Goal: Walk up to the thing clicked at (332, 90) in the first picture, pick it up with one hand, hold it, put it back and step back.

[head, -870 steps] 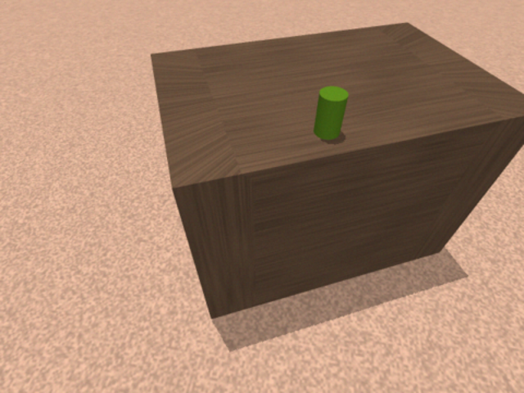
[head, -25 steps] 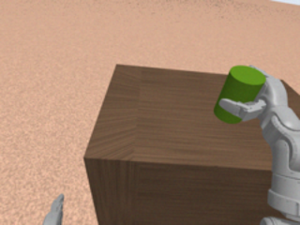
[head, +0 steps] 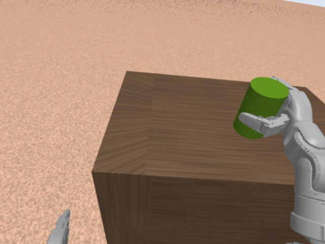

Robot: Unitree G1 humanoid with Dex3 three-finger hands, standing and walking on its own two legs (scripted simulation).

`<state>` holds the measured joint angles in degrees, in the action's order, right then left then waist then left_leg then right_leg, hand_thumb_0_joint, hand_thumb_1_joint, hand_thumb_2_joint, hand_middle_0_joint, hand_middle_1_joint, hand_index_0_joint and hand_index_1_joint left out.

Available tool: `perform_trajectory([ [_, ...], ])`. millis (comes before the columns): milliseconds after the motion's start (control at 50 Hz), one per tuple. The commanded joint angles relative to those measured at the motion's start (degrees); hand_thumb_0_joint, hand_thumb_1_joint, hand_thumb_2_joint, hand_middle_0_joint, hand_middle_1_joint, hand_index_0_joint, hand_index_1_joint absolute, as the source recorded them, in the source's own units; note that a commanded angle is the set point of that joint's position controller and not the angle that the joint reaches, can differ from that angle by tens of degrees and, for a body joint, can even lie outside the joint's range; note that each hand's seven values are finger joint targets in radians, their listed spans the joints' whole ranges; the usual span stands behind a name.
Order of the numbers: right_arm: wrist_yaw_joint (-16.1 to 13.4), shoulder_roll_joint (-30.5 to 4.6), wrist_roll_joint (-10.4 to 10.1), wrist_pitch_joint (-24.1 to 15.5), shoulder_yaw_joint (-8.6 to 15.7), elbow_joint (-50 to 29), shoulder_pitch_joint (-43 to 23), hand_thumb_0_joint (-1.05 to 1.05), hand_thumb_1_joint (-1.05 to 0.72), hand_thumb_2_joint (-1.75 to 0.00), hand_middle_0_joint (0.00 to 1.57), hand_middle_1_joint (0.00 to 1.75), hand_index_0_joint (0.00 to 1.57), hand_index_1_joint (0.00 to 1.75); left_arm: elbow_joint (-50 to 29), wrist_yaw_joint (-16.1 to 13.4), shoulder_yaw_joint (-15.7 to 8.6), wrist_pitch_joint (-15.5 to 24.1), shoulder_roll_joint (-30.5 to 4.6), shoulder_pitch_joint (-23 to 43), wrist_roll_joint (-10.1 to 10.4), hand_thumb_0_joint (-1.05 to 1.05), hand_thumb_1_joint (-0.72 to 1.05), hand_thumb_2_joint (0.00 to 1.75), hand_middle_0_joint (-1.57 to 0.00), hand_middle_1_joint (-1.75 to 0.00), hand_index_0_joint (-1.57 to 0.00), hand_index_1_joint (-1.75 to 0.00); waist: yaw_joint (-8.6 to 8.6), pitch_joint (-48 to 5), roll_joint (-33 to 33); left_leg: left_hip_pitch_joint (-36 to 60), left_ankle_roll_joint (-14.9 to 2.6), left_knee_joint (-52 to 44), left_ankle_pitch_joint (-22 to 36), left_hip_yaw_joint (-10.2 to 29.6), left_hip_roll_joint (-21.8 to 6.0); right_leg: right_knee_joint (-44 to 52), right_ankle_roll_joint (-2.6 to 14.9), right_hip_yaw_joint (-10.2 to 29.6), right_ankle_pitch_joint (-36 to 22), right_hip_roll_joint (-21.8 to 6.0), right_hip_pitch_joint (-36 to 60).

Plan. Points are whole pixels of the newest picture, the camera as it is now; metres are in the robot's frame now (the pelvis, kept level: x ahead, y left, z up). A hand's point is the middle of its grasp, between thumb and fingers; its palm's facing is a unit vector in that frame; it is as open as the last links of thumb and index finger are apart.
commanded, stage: hold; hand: right
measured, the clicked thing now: (257, 109) +0.32 -0.17 +0.26
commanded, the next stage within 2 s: crouch in 0.90 s
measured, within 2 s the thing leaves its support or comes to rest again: neither
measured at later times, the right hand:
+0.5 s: hand (256, 105) +0.33 -0.16 +0.27, palm faces +0.11 +0.99 -0.02, open 10.1 cm
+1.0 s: hand (258, 102) +0.33 -0.17 +0.27, palm faces +0.12 +0.99 -0.02, open 10.1 cm
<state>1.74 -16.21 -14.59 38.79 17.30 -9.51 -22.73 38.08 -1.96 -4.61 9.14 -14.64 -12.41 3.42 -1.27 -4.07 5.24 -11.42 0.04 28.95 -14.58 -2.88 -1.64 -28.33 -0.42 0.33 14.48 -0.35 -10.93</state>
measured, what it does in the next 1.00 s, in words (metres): stands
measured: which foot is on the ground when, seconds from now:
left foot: down 0.00-1.00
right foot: down 0.00-1.00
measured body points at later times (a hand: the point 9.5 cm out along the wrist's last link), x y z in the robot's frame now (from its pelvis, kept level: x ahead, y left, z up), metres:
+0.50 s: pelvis -0.01 +0.00 +0.00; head -0.06 +0.04 +0.45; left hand +0.16 +0.26 -0.08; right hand +0.32 -0.22 +0.27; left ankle +0.01 +0.12 -0.74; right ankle +0.01 -0.13 -0.74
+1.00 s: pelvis +0.00 +0.00 +0.00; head -0.05 +0.04 +0.45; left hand +0.17 +0.26 -0.08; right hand +0.32 -0.22 +0.28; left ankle +0.01 +0.12 -0.74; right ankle +0.01 -0.13 -0.74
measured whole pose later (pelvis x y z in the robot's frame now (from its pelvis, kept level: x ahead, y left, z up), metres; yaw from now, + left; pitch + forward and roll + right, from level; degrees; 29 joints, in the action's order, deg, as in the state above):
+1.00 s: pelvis +0.00 +0.00 +0.00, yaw +0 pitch -3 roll +0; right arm 0.7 -16.2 -14.6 38.8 17.1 -9.1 -25.1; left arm 38.0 -2.4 -4.7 9.7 -14.8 -12.8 3.2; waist -1.0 -3.7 5.2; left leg -11.6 0.0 28.5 -13.9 -2.6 -1.4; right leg -28.2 -0.4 0.1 14.1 -0.5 -11.1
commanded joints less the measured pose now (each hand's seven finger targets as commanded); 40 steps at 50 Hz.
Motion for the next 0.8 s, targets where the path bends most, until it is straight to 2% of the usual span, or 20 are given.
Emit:
perform_trajectory([
  [0,0.5,-10.7,-0.7,-4.5,3.3,-11.9,-23.6,0.00,-0.11,-1.32,1.27,1.45,1.32,1.45,-9.9,-0.2,-2.6,3.7,-6.8,7.6,-0.1,0.00,-0.54,0.05,-0.05,-0.05,-0.05,-0.05,0.72,-8.6,-6.3,-0.2,0.14,-5.4,7.8,-0.9,1.2,3.8,1.75,-0.5,-7.6,1.1,4.1],
  [20,0.5,-10.7,-0.5,-4.4,2.9,-11.9,-24.8,0.00,-0.10,-1.31,1.26,1.43,1.31,1.43,-9.5,-0.1,-2.9,3.7,-6.9,7.0,-0.2,0.00,-0.54,0.05,-0.05,-0.05,-0.05,-0.05,1.44,-9.8,-5.2,-0.5,0.13,-5.1,9.1,-0.7,1.0,3.6,1.74,-0.6,-8.6,1.2,5.1],
  [40,0.3,-11.1,-0.3,-4.4,3.2,-12.0,-25.1,0.00,-0.11,-1.31,1.26,1.44,1.31,1.44,-8.4,-0.2,-2.7,3.6,-6.5,6.7,-0.2,0.00,-0.54,0.05,-0.05,-0.05,-0.04,-0.05,0.96,-9.6,-4.8,-0.5,0.11,-5.0,9.7,-0.7,1.0,3.4,1.72,-0.5,-9.2,1.3,5.0],
  [60,0.1,-11.7,-0.5,-4.4,4.2,-10.6,-24.1,0.00,-0.13,-1.32,1.27,1.44,1.32,1.44,-7.9,-0.3,-3.8,3.6,-7.7,7.2,-0.2,0.00,-0.54,0.05,-0.05,-0.05,-0.05,-0.05,0.84,-9.2,-4.7,-0.3,0.01,-5.0,9.5,-0.8,1.0,3.5,1.65,-0.5,-9.3,1.2,4.8],
  [120,-0.4,-11.3,0.0,-4.9,3.4,-13.0,-25.7,0.00,-0.13,-1.31,1.26,1.43,1.31,1.43,-9.5,-0.1,-2.1,4.2,-6.6,9.5,-0.5,0.00,-0.54,0.05,-0.05,-0.05,-0.04,-0.05,-0.32,-9.6,-3.6,0.2,-0.38,-4.9,7.4,-1.1,1.2,3.9,1.28,-0.2,-7.8,1.0,3.6],
  [180,-0.7,-11.1,-0.1,-5.3,3.1,-12.9,-26.6,0.00,-0.14,-1.31,1.27,1.43,1.31,1.43,-10.4,-0.3,-2.4,4.4,-6.8,9.0,-0.6,0.00,-0.54,0.05,-0.05,-0.05,-0.05,-0.05,0.16,-10.3,-5.8,0.5,-0.31,-5.1,6.1,-1.2,1.3,3.9,1.37,0.0,-6.6,0.8,3.9],
  [220,-0.7,-10.9,-0.2,-4.8,3.3,-11.6,-25.3,0.00,-0.13,-1.30,1.26,1.43,1.31,1.43,-9.6,-0.4,-1.5,4.2,-5.9,9.5,-0.5,0.00,-0.54,0.05,-0.04,-0.05,-0.05,-0.05,-0.40,-9.3,-6.2,0.4,0.01,-5.4,5.7,-0.8,1.1,3.6,1.60,-0.4,-6.0,1.2,3.1],
  [240,-0.5,-10.9,-0.2,-4.2,3.7,-9.1,-23.6,0.00,-0.11,-1.31,1.26,1.44,1.31,1.44,-9.2,-0.6,-2.2,4.0,-6.5,9.4,-0.5,0.00,-0.54,0.05,-0.04,-0.05,-0.04,-0.05,-0.39,-9.2,-6.2,0.4,0.05,-5.4,5.9,-0.8,1.0,3.7,1.68,-0.4,-6.1,1.2,3.2],
  [280,-0.6,-11.1,-0.1,-3.7,3.6,-9.4,-24.7,0.00,-0.09,-1.30,1.25,1.43,1.30,1.43,-9.1,-0.5,-1.7,3.7,-6.5,9.3,-0.6,0.00,-0.54,0.05,-0.04,-0.05,-0.04,-0.05,-0.34,-9.4,-5.3,0.5,-0.02,-5.8,5.5,-0.6,0.9,4.0,1.60,-0.6,-5.7,1.4,3.0],
  [320,-0.8,-11.1,-0.3,-3.1,3.8,-9.9,-24.4,0.00,-0.09,-1.31,1.26,1.44,1.32,1.44,-9.6,-0.5,-2.8,3.7,-7.8,9.8,-0.4,0.00,-0.54,0.05,-0.04,-0.05,-0.04,-0.05,-0.67,-9.3,-4.6,0.8,-0.31,-5.6,5.6,-1.0,1.1,4.4,1.35,-0.4,-6.1,1.1,2.9],
  [360,-0.8,-10.8,-0.2,-2.9,3.2,-10.0,-25.6,0.00,-0.10,-1.32,1.27,1.45,1.32,1.45,-8.2,-0.4,-1.8,3.4,-6.4,8.2,-0.4,0.00,-0.54,0.05,-0.04,-0.05,-0.04,-0.05,-0.09,-8.4,-5.4,-0.1,-0.25,-5.7,5.8,-0.9,1.3,4.4,1.44,-0.5,-6.2,1.1,3.0],
  [400,-1.0,-12.0,-0.2,-3.4,4.1,-10.2,-27.3,0.00,-0.11,-1.32,1.27,1.45,1.32,1.45,-9.3,-0.6,-2.5,3.6,-6.9,8.5,-0.5,0.00,-0.54,0.05,-0.04,-0.05,-0.04,-0.05,0.38,-9.1,-6.9,0.1,0.07,-6.1,5.4,-0.7,1.1,4.2,1.77,-0.7,-5.3,1.3,3.2],
  [420,-1.1,-11.8,-0.2,-3.3,4.1,-9.8,-26.6,0.00,-0.10,-1.32,1.27,1.45,1.32,1.45,-9.4,-0.5,-1.6,3.7,-6.3,8.6,-0.5,0.00,-0.54,0.05,-0.04,-0.05,-0.04,-0.05,0.00,-8.5,-7.8,0.2,0.15,-6.2,5.4,-0.8,1.1,4.2,1.82,-0.6,-5.4,1.3,2.7],
  [460,-1.1,-11.5,-0.3,-3.4,4.0,-8.8,-26.6,0.00,-0.07,-1.33,1.27,1.46,1.33,1.46,-9.3,-0.7,-3.3,3.8,-7.6,7.8,-0.3,0.00,-0.54,0.05,-0.04,-0.05,-0.04,-0.05,0.67,-9.0,-6.6,-0.4,0.01,-5.8,6.2,-0.7,1.3,4.3,1.72,-0.6,-5.9,1.0,3.9],
  [480,-1.2,-12.0,-0.2,-3.6,4.0,-8.6,-27.2,0.00,-0.08,-1.32,1.26,1.45,1.31,1.45,-10.3,-0.8,-3.2,3.9,-7.8,8.2,-0.4,0.00,-0.54,0.05,-0.04,-0.05,-0.04,-0.05,0.76,-8.3,-7.1,-0.7,0.07,-5.9,6.0,-0.7,1.3,4.2,1.77,-0.6,-5.8,1.1,3.5],
  [540,-1.0,-11.6,0.0,-3.9,3.6,-9.7,-26.8,0.00,-0.10,-1.32,1.27,1.45,1.32,1.45,-8.7,-0.4,-1.0,3.7,-5.1,7.2,-0.3,0.00,-0.54,0.05,-0.04,-0.05,-0.04,-0.05,0.13,-8.4,-5.5,-0.5,0.01,-5.9,5.6,-0.5,1.0,4.1,1.77,-0.9,-5.5,1.4,3.3],
  [620,-0.6,-10.6,-0.1,-3.6,2.5,-9.2,-25.7,0.00,-0.08,-1.31,1.26,1.44,1.31,1.44,-8.9,-0.3,-2.3,3.9,-6.7,9.1,-0.2,0.00,-0.54,0.05,-0.04,-0.05,-0.04,-0.05,0.38,-7.5,-5.0,-0.9,-0.10,-6.2,3.9,-0.7,1.2,4.8,1.75,-0.6,-3.9,1.2,2.7],
  [680,-0.7,-11.1,0.2,-3.9,3.0,-11.1,-27.2,0.00,-0.11,-1.32,1.27,1.44,1.32,1.44,-10.9,-0.2,-1.9,4.0,-6.8,9.6,-0.4,0.00,-0.54,0.05,-0.04,-0.05,-0.04,-0.05,-0.14,-10.5,-5.6,0.7,-0.21,-5.8,5.4,-0.9,1.3,4.5,1.52,-0.4,-5.8,1.0,3.6],
  [720,-0.9,-11.1,-0.1,-4.1,2.7,-12.0,-27.8,0.00,-0.09,-1.32,1.27,1.45,1.32,1.45,-11.7,-0.4,-2.5,4.1,-7.6,9.8,-0.3,0.00,-0.54,0.05,-0.04,-0.05,-0.04,-0.05,0.11,-9.2,-5.4,0.1,-0.47,-5.8,3.9,-1.0,1.5,4.9,1.34,-0.2,-4.5,0.7,3.4],
  [780,-1.1,-11.8,-0.3,-4.1,4.3,-9.0,-25.9,0.00,-0.12,-1.31,1.27,1.45,1.32,1.45,-9.8,-0.7,-2.3,4.1,-6.8,8.4,-0.3,0.00,-0.55,0.05,-0.04,-0.05,-0.04,-0.05,-0.16,-10.0,-6.5,0.9,-0.11,-5.7,6.6,-0.9,1.2,4.3,1.59,-0.3,-6.8,0.9,3.9],
])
